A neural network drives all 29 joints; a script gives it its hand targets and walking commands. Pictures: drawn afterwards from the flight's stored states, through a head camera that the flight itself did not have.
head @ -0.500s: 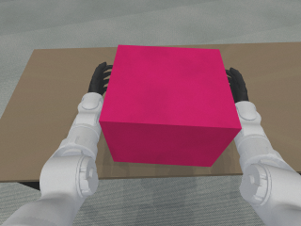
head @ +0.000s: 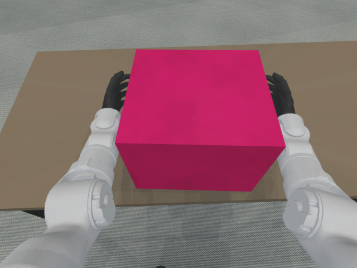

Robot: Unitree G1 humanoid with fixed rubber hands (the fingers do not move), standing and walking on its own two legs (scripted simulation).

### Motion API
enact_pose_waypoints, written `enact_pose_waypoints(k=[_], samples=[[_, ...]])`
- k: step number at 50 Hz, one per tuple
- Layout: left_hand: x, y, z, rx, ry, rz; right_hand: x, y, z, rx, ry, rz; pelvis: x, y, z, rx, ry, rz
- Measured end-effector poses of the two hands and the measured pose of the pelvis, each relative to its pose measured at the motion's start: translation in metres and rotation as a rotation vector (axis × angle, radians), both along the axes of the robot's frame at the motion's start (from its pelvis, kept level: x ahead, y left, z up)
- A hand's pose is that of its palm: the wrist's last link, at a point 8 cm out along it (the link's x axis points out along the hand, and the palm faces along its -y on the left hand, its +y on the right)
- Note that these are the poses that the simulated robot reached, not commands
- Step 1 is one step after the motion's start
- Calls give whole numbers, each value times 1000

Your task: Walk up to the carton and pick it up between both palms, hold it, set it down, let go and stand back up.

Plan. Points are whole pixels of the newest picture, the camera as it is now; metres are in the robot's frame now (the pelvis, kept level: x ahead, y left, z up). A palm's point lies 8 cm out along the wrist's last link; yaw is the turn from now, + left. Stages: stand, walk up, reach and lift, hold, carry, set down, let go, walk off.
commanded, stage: set down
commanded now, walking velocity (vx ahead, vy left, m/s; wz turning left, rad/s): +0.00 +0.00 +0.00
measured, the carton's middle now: (194, 122) +0.44 +0.02 +0.03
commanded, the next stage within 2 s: none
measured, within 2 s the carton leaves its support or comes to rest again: neither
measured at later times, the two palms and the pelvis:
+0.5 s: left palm (112, 107) +0.45 +0.21 +0.06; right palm (282, 112) +0.45 -0.17 +0.07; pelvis +0.01 +0.00 +0.00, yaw +0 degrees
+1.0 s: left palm (113, 113) +0.44 +0.21 +0.05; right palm (282, 115) +0.45 -0.17 +0.06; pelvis +0.01 +0.00 +0.00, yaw +0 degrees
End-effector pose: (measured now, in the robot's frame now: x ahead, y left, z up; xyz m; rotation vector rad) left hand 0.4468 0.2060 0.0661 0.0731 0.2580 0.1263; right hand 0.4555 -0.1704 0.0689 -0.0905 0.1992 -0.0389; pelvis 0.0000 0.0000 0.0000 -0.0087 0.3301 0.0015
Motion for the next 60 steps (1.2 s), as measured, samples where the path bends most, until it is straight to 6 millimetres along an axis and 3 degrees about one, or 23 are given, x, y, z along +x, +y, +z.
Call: enact_pose_waypoints(k=[60], samples=[[-5,1,-19,-3,36,-25,-7,-1,-7,-40,-23,17,7,4,2,9,-33,-6]])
